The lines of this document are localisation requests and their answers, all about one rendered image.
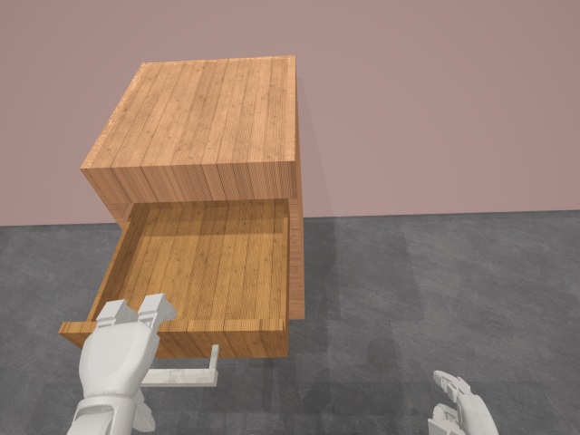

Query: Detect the handle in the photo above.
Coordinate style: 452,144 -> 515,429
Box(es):
140,344 -> 219,387

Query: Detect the drawer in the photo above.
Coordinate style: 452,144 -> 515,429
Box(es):
58,198 -> 290,359

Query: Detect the left robot forearm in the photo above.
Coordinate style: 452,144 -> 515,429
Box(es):
66,393 -> 137,435

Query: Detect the robot right hand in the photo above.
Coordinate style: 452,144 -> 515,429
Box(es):
428,371 -> 498,435

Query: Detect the robot left hand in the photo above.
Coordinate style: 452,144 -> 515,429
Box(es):
79,293 -> 177,432

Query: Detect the cabinet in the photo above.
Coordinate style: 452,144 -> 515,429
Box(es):
80,55 -> 305,319

